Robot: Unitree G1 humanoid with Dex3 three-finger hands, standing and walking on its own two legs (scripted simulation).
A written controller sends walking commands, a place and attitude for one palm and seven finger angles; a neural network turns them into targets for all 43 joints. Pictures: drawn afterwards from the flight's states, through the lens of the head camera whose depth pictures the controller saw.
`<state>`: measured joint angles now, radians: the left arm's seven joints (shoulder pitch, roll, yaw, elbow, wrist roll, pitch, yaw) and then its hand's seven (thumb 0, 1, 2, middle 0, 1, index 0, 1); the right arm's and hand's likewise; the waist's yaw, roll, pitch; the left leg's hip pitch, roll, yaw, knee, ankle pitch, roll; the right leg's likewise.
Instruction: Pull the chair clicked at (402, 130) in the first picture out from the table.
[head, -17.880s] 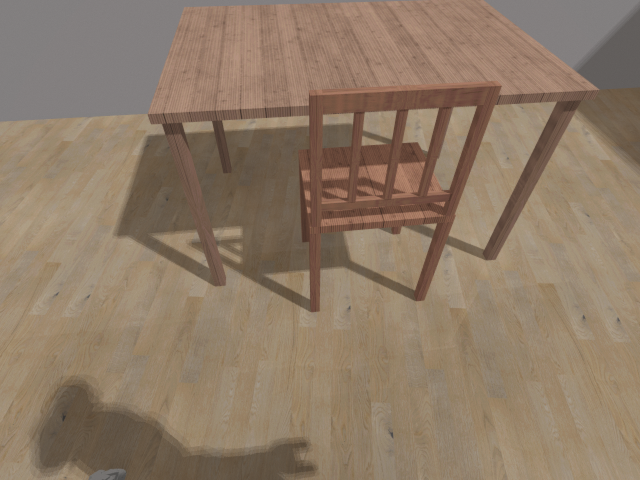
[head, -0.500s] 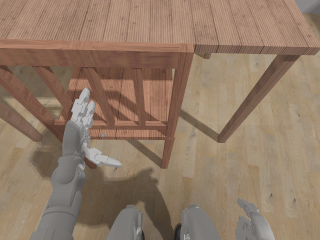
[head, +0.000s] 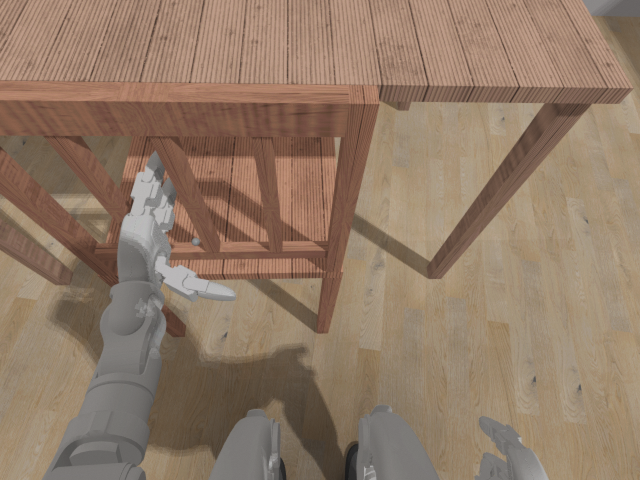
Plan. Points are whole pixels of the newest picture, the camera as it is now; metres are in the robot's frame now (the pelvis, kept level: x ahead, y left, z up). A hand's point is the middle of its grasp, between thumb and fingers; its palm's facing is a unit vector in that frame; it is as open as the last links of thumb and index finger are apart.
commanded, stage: push the fingers through the gap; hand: left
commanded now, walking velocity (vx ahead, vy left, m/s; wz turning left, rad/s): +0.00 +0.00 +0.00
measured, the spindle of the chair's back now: (193, 201) +0.46 +0.17 +0.01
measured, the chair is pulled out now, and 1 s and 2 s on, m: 0.00 0.00 0.02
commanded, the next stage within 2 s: hook a spindle and tug to test in 0.68 s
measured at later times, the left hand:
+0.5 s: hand (204, 222) +0.42 +0.15 +0.02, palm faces +0.04 -1.00 -0.04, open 16.9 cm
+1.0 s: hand (209, 220) +0.43 +0.15 +0.02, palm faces +0.04 -1.00 -0.04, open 16.4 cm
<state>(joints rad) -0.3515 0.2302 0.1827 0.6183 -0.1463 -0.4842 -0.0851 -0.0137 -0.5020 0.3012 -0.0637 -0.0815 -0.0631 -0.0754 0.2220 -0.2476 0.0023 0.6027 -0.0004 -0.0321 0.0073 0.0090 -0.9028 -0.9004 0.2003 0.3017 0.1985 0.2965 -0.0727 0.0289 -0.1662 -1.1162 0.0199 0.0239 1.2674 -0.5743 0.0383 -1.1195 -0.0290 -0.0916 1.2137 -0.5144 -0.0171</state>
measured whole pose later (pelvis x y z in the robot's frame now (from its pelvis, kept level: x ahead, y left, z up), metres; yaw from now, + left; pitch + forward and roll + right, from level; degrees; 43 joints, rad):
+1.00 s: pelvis -0.01 +0.00 +0.00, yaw +0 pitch +25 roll -2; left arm -0.53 0.24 0.23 0.83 -0.11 -0.54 -0.07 -0.01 -0.50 0.30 -0.13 -0.29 -0.13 -0.28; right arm 0.24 -0.25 0.00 0.62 -0.01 0.01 0.02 0.01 -0.90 -0.90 0.20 0.30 0.20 0.30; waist -0.09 0.03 -0.16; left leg -1.15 0.02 0.03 1.27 -0.56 0.03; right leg -1.16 -0.02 -0.09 1.22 -0.50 -0.02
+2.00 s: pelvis +0.01 +0.00 +0.01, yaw -1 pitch +25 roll -2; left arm -0.31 0.20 0.17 0.59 -0.14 -0.50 -0.03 0.02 0.75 0.79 -0.43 -1.43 -0.42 -1.44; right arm 0.25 -0.23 -0.01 0.59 -0.01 0.01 0.04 0.01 -0.90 -0.90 0.20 0.30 0.20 0.30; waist -0.08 0.03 -0.17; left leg -1.08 0.03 0.04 1.23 -0.58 0.04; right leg -1.09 -0.01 -0.07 1.17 -0.51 -0.01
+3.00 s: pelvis +0.00 +0.00 +0.10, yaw -3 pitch +6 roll -1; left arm -0.32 0.19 0.07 0.85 -0.08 -0.23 0.08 0.05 0.73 0.80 -0.35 -1.17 -0.50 -1.44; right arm 0.23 -0.21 0.00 0.62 0.03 0.12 -0.10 0.01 -0.90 -0.90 0.20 0.30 0.20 0.30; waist -0.07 0.00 0.08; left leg -0.40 0.02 0.10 0.59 -0.30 0.04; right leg -0.44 0.01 -0.02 0.55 -0.22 0.00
